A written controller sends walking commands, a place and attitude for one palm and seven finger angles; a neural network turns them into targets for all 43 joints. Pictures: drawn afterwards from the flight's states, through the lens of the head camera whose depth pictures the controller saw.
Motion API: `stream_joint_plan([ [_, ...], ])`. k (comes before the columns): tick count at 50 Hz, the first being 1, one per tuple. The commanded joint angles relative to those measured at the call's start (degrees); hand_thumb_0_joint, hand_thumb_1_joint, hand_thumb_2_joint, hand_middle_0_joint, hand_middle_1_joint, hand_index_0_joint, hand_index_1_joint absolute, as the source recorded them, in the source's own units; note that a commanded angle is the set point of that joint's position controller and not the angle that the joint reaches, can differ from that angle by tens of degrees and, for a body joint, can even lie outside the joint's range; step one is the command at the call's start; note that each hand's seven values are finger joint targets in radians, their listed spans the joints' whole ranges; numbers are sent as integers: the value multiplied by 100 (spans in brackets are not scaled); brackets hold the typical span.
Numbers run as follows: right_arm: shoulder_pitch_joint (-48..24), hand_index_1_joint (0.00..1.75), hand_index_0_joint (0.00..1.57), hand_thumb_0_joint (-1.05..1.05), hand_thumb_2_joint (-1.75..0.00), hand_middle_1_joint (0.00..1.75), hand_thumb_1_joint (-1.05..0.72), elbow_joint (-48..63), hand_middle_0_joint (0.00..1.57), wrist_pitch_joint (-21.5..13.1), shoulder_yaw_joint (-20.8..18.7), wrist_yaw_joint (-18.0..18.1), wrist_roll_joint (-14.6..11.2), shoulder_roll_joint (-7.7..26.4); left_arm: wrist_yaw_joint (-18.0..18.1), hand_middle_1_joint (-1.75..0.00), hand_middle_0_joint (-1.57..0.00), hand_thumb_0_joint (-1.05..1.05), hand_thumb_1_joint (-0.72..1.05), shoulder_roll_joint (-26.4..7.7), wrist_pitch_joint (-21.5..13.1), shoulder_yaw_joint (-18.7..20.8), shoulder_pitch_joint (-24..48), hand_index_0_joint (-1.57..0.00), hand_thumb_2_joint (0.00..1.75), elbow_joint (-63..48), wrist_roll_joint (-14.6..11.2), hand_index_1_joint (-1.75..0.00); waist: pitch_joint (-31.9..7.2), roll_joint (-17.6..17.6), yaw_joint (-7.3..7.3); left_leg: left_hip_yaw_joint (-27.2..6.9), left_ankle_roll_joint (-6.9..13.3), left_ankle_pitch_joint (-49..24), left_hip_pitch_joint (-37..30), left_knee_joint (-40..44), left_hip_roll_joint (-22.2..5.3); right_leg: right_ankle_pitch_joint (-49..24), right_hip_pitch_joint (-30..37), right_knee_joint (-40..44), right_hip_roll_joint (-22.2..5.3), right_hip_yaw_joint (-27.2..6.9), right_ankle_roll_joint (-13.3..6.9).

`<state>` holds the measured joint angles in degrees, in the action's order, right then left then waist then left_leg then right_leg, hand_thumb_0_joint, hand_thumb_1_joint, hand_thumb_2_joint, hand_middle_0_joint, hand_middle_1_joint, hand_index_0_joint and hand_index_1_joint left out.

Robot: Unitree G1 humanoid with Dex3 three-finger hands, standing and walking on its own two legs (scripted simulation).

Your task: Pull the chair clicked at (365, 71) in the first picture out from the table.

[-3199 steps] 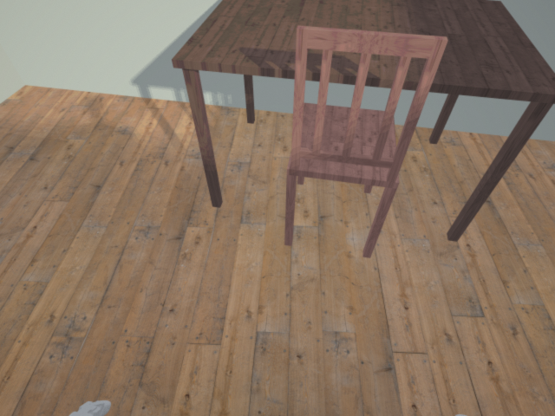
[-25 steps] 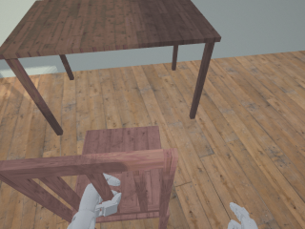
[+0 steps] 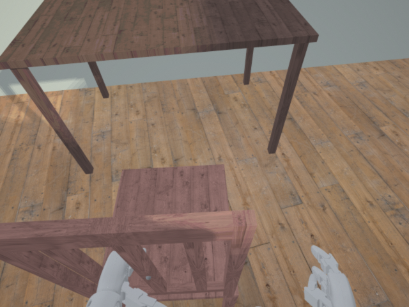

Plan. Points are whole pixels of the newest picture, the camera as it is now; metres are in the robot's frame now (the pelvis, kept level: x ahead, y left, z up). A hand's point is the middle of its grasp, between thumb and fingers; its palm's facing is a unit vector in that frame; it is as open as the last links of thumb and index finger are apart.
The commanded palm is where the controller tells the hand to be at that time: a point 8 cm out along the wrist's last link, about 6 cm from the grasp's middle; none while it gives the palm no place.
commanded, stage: open the thumb and straighten the fingers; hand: left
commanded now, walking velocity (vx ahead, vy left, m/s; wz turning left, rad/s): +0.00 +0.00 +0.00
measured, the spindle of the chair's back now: (147, 270) +0.20 +0.12 -0.02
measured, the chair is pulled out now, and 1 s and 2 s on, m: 0.63 0.63 0.61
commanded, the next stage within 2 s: draw the fingers out of the gap in 0.10 s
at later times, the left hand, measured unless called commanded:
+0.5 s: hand (142, 306) +0.14 +0.12 -0.03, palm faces +0.00 -0.99 -0.15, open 17.5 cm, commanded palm +0.11 +0.17 +0.00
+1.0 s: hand out of the picture +0.08 +0.12 -0.02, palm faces +0.02 -0.99 -0.14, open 17.5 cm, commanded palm +0.03 +0.17 +0.00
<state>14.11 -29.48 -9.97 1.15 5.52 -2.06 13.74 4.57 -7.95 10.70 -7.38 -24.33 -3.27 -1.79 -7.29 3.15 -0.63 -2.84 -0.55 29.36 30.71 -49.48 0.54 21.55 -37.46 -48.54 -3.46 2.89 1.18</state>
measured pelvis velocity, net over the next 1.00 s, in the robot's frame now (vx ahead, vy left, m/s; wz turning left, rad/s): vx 0.00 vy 0.01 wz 0.00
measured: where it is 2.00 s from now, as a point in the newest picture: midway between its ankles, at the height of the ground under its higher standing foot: outside the picture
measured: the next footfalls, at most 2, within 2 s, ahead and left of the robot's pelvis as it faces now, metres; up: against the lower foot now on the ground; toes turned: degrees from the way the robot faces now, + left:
none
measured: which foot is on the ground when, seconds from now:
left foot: down 0.00-1.00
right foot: down 0.00-1.00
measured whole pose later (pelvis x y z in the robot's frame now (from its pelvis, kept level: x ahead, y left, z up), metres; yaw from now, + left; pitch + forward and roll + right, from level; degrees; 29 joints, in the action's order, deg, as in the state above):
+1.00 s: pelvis +0.00 +0.01 -0.03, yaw +0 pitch +13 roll -2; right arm 16.2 -20.9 -6.2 -0.3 7.4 -3.0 11.3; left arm 3.5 -8.3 10.0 -11.9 -56.1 -26.5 3.2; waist -12.7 2.6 0.5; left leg -3.5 0.0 35.0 39.6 -61.4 0.5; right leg 25.8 -45.6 -58.4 -3.5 3.3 1.6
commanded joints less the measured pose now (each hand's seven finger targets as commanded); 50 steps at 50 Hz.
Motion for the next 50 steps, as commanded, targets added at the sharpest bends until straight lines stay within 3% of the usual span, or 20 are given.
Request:
stream_joint_plan([
  [1,-230,30,20,0,-90,30,-90,964,20,-292,-305,59,24,613,31,0,0,0,-55,-346,-228,179,-271,0,20,-1514,34,0,-1037,-443,-115,109,40,-2428,125,510,-31,-2002,1286,373,23,210,-203],
  [5,-226,30,20,0,-90,30,-90,1053,20,-210,-284,78,39,589,48,0,0,0,-55,-326,-148,92,-439,0,20,-1748,110,0,-962,-512,-160,107,53,-2293,258,411,-11,-1903,1136,287,21,244,-171],
  [9,-211,30,20,0,-90,30,-90,1116,20,-159,-264,107,46,582,74,0,0,0,-55,-349,-139,61,-438,0,20,-1978,159,0,-958,-274,-163,96,52,-2282,253,343,5,-1783,1021,223,25,249,-189],
  [13,-264,30,20,0,-90,30,-90,1235,20,-106,-300,97,28,508,46,0,0,0,-55,-246,-114,37,-1247,0,20,-2029,129,0,-1038,-434,-67,92,49,-2342,356,288,2,-1853,1088,152,38,269,-196],
  [15,-247,30,20,0,-90,30,-90,1277,20,-82,-311,107,30,513,21,0,0,0,-55,-292,-130,23,-1259,0,20,-2156,124,0,-1016,-580,-116,76,65,-2243,445,247,8,-1812,1053,148,46,260,-175],
  [17,-284,30,20,0,-90,30,-90,1313,20,-74,-314,109,18,497,18,0,0,0,-55,-381,-162,66,-1486,0,20,-2323,174,0,-949,-270,-67,87,54,-2212,465,238,14,-1707,983,112,48,250,-210],
  [18,-265,30,20,0,-90,30,-90,1352,20,-83,-320,98,19,466,6,0,0,0,-55,-233,-179,-97,-1688,0,20,-2385,198,0,-1002,-356,-75,74,60,-2263,448,215,8,-1706,969,82,48,277,-203],
  [22,-281,30,20,0,-90,30,-90,1425,20,-66,-338,115,9,472,16,0,0,0,-55,-358,-249,-60,-1923,0,20,-2589,255,0,-841,-318,-81,54,61,-2052,578,153,17,-1438,752,36,81,282,-213],
  [30,-285,30,20,0,-90,30,-90,1639,20,-62,-344,144,-10,462,-7,0,0,0,-55,-207,-400,-373,-2603,0,20,-2991,368,0,-720,-423,-84,2,67,-1704,799,51,36,-893,400,-90,125,334,-205],
  [36,-285,30,20,0,-90,30,-90,1776,20,8,-378,187,-18,425,-1,0,0,0,-55,-393,-366,-216,-2955,0,20,-3208,442,0,-706,-373,-10,17,93,-1370,1062,-13,71,-600,357,-101,147,250,-236],
  [38,-302,30,20,0,-90,30,-90,1841,20,19,-362,191,-28,412,-14,0,0,0,-55,-242,-355,-382,-3188,0,20,-3283,458,0,-709,-348,-7,14,86,-1357,1004,-18,68,-539,309,-124,143,267,-223],
  [41,-325,30,20,0,-90,30,-90,1869,20,41,-388,208,-43,380,-32,0,0,0,-55,-278,-324,-319,-3423,0,20,-3322,426,0,-621,-380,16,7,99,-1264,1149,-34,73,-472,302,-88,153,246,-237],
  [42,-357,30,20,0,-90,30,-90,1877,20,43,-392,219,-42,376,-48,0,0,0,-55,-265,-323,-310,-3550,0,20,-3274,417,0,-557,-547,18,28,113,-1148,1183,-61,72,-396,266,-71,154,244,-206],
  [44,-351,30,20,0,-90,30,-90,1916,20,39,-391,222,-44,375,-93,0,0,0,-55,-248,-356,-385,-3635,0,20,-3392,459,0,-561,-427,20,26,120,-1094,1196,-62,82,-290,203,-87,154,242,-208],
  [45,-321,30,20,0,-90,30,-90,1926,20,28,-411,230,-49,363,-101,0,0,0,-55,-270,-371,-366,-3667,0,20,-3399,462,0,-578,-543,-2,31,133,-1098,1193,-97,80,-333,193,-87,157,235,-194],
  [46,-345,30,20,0,-90,30,-90,1934,20,22,-433,231,-58,362,-103,0,0,0,-55,-372,-382,-256,-3781,0,20,-3488,484,0,-589,-366,64,39,124,-1159,1232,-109,88,-371,217,-109,162,208,-233],
  [50,-365,30,20,0,-90,30,-90,1986,20,-17,-463,200,-79,312,-121,0,0,0,-55,-238,-482,-407,-4273,0,20,-3606,523,0,-651,-408,84,39,107,-1270,1174,-137,98,-466,173,-187,164,253,-217],
])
